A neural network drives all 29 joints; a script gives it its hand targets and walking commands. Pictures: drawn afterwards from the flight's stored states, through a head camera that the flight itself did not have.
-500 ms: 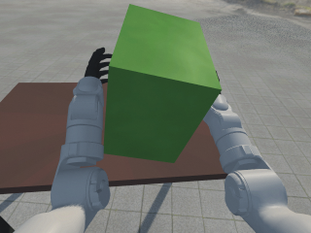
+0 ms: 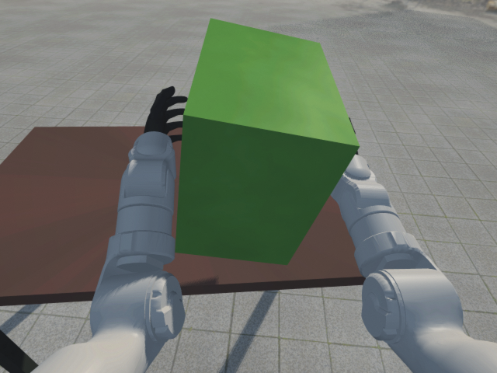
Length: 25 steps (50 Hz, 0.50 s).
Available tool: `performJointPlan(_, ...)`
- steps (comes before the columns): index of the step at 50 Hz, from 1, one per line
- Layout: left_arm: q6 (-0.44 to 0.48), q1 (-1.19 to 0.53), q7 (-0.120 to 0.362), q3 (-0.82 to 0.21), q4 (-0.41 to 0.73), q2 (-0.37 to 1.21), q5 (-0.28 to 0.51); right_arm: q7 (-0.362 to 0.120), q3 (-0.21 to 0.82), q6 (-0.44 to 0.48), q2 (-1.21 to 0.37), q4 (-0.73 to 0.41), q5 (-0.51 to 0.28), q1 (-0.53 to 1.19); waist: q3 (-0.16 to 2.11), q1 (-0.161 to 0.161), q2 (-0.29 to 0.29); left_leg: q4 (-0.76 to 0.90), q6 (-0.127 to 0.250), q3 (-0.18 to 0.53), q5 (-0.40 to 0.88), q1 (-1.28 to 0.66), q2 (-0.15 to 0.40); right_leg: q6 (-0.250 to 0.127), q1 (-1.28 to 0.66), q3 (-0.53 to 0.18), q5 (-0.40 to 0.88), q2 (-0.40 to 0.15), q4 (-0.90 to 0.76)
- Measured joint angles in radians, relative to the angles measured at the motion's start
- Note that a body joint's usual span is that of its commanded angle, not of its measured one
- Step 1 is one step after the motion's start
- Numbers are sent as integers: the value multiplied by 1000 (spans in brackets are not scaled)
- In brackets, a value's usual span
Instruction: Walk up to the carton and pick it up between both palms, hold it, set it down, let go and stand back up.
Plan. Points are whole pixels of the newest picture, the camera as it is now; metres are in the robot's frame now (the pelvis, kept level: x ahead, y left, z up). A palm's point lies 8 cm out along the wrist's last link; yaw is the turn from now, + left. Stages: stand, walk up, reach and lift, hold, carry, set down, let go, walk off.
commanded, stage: set down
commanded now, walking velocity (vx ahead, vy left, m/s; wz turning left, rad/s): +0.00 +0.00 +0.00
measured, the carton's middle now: (249, 144) +0.45 +0.02 +0.18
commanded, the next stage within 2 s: none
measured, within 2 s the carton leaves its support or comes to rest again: neither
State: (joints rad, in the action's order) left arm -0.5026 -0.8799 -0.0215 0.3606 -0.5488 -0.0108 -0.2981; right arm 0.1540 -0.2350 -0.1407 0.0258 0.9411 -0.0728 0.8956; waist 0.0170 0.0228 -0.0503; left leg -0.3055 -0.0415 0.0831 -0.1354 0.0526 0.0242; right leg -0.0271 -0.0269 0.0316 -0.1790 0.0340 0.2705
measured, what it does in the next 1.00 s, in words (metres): stands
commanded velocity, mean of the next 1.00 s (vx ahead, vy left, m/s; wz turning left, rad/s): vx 0.00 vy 0.00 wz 0.00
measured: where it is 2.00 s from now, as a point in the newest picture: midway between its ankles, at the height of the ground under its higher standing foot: outside the picture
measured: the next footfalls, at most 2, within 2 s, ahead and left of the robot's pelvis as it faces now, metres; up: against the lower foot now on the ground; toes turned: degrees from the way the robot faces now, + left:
none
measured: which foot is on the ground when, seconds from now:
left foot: down 0.00-1.00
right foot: down 0.00-1.00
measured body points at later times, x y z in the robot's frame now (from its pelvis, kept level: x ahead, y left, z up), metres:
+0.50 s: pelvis +0.00 -0.01 +0.00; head -0.03 +0.01 +0.45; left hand +0.42 +0.16 +0.20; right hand +0.42 -0.14 +0.17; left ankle +0.03 +0.14 -0.75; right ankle -0.01 -0.10 -0.75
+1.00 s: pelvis +0.00 -0.01 +0.00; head +0.00 +0.00 +0.45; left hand +0.42 +0.15 +0.15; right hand +0.44 -0.15 +0.13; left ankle +0.03 +0.14 -0.75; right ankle -0.01 -0.10 -0.75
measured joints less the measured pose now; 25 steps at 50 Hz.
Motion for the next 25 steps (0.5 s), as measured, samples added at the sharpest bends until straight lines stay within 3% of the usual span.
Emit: performJointPlan(25,103,14,-35,30,-76,43,-5,-48,-84,99,8,88,105,1,9,-45,8,13,-9,-29,14,61,17,-10,81,2,6,6,14)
